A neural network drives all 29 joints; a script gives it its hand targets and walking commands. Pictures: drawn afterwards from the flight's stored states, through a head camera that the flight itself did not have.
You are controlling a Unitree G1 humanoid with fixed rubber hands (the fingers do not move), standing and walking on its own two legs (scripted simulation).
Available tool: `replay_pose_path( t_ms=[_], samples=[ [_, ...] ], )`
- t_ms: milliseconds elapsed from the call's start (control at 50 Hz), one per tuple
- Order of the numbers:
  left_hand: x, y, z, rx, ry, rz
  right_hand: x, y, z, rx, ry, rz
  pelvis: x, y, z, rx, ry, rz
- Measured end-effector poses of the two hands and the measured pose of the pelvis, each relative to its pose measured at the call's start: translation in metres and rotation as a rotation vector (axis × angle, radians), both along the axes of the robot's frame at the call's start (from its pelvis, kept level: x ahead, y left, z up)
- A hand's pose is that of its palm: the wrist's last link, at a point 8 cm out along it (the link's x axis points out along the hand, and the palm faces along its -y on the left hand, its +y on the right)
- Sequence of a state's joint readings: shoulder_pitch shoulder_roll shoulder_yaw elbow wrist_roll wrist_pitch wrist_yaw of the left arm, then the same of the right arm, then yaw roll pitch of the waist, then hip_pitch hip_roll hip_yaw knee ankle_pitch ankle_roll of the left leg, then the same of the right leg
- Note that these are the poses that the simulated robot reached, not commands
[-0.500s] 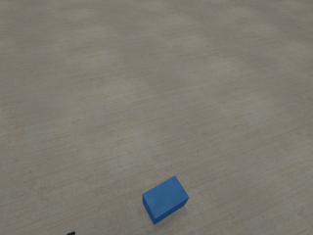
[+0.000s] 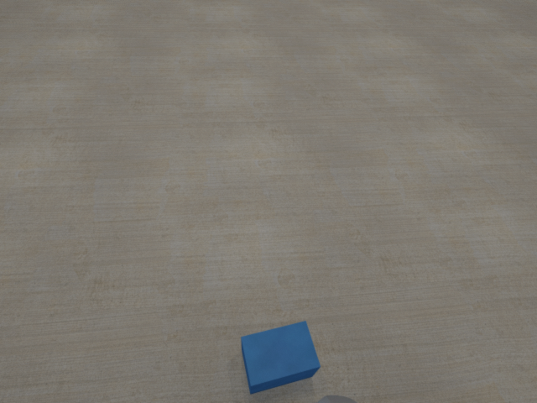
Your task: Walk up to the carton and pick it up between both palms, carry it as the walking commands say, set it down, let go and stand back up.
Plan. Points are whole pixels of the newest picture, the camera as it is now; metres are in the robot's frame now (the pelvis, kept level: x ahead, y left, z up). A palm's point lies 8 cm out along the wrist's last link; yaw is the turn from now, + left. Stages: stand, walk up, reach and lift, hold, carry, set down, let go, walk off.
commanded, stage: walk up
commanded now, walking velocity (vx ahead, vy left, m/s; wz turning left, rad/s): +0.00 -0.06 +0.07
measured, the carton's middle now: (278, 357) +0.35 -0.05 -0.69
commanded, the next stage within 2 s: stand in 1.80 s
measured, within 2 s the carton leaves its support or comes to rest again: neither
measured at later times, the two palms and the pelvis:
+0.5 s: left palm out of the picture +0.00 +0.21 -0.12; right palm out of the picture +0.07 -0.31 -0.14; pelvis -0.01 -0.06 +0.00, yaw +6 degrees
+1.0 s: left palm out of the picture -0.02 +0.19 -0.14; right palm out of the picture +0.06 -0.26 -0.14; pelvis +0.00 -0.04 +0.00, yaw +5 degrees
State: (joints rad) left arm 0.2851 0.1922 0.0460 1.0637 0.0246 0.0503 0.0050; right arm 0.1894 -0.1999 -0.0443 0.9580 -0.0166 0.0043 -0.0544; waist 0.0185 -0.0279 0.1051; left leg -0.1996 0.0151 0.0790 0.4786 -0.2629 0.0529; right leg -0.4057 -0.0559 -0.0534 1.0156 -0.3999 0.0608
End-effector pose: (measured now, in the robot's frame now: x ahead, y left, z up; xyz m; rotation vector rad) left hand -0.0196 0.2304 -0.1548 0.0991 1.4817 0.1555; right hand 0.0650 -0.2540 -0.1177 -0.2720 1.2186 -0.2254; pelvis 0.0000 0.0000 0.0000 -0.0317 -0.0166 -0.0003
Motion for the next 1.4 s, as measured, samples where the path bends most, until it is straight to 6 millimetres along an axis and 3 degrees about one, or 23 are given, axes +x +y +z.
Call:
replay_pose_path(
  t_ms=[140, 200, 300, 400, 500, 560, 620, 740, 860, 960, 1040, 1120, 1180, 1260, 1400],
  samples=[
    [0.058, -0.025, 0.015, 0.086, -0.154, -0.042, -0.027, -0.028, -0.02, 0.096, 0.09, -0.031, 0.006, -0.043, -0.001, 0.015, -0.002, 0.027],
    [0.068, -0.032, 0.017, 0.158, -0.223, -0.042, -0.025, -0.047, -0.04, 0.117, 0.105, -0.017, 0.006, -0.063, -0.013, 0.058, 0.014, 0.047],
    [0.049, -0.038, 0.041, 0.207, -0.209, -0.007, -0.011, -0.067, -0.04, 0.127, 0.102, 0.026, 0.0, -0.068, -0.003, 0.074, 0.018, 0.067],
    [0.033, -0.035, 0.047, 0.213, -0.198, 0.024, -0.002, -0.07, -0.031, 0.13, 0.094, 0.055, -0.002, -0.068, 0.003, 0.091, 0.02, 0.081],
    [0.019, -0.024, 0.034, 0.177, -0.185, 0.058, 0.007, -0.053, -0.023, 0.114, 0.072, 0.097, -0.005, -0.057, 0.001, 0.074, 0.021, 0.1],
    [0.01, -0.013, 0.014, 0.139, -0.171, 0.07, 0.014, -0.038, -0.022, 0.083, 0.019, 0.121, -0.008, -0.045, -0.009, 0.033, 0.016, 0.121],
    [0.003, -0.013, 0.003, 0.097, -0.141, 0.083, 0.009, -0.024, -0.014, 0.064, 0.004, 0.133, -0.011, -0.039, -0.008, 0.027, 0.004, 0.122],
    [-0.001, -0.024, 0.006, 0.04, -0.117, 0.081, 0.008, -0.004, -0.006, 0.081, 0.0, 0.128, -0.007, -0.033, 0.002, 0.024, 0.002, 0.107],
    [0.002, -0.032, 0.008, 0.065, -0.124, 0.075, 0.006, 0.001, -0.023, 0.131, 0.019, 0.116, -0.002, -0.035, -0.003, 0.051, -0.002, 0.086],
    [-0.001, -0.036, 0.018, 0.074, -0.111, 0.072, 0.0, 0.001, -0.025, 0.155, 0.046, 0.099, 0.002, -0.036, 0.003, 0.034, -0.014, 0.092],
    [-0.005, -0.034, 0.016, 0.089, -0.086, 0.083, -0.008, -0.008, -0.025, 0.134, 0.065, 0.089, 0.0, -0.04, 0.002, 0.032, -0.009, 0.105],
    [-0.014, -0.032, 0.013, 0.111, -0.052, 0.091, -0.022, -0.037, -0.022, 0.072, 0.089, 0.07, -0.007, -0.054, -0.002, 0.026, 0.002, 0.111],
    [-0.014, -0.042, 0.016, 0.116, -0.059, 0.075, -0.037, -0.061, -0.02, 0.05, 0.126, 0.059, -0.01, -0.068, -0.001, 0.026, 0.003, 0.11],
    [-0.012, -0.061, 0.015, 0.14, -0.104, 0.072, -0.045, -0.084, -0.035, 0.066, 0.166, 0.053, -0.014, -0.086, -0.01, 0.045, 0.007, 0.123],
    [-0.018, -0.084, 0.027, 0.139, -0.14, 0.118, -0.031, -0.088, -0.031, 0.095, 0.144, 0.1, -0.024, -0.096, 0.001, 0.055, 0.017, 0.149]
  ],
)
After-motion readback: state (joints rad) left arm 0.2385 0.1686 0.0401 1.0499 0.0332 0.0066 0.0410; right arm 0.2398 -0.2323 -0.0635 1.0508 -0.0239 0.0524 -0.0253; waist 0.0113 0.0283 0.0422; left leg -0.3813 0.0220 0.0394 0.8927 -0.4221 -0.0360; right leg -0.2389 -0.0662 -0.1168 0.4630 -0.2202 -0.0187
